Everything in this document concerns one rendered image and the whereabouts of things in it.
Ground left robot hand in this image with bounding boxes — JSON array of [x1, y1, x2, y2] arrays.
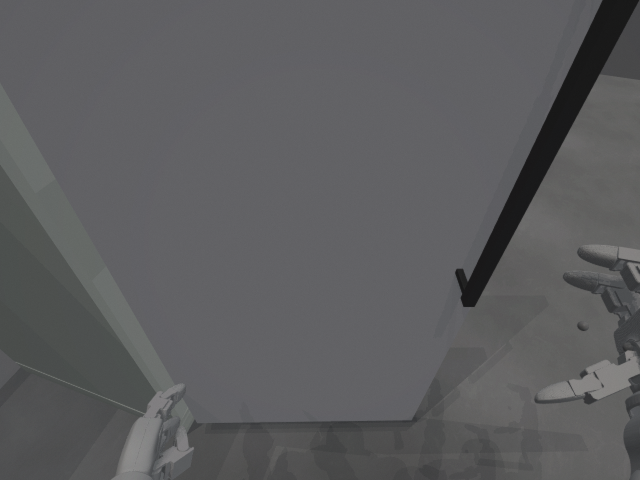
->
[[115, 383, 194, 480]]

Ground handle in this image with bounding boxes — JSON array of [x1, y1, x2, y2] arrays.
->
[[455, 0, 639, 307]]

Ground fridge door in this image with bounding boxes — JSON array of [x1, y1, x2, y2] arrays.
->
[[0, 0, 603, 423]]

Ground right robot hand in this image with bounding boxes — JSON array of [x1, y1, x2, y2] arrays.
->
[[534, 245, 640, 405]]

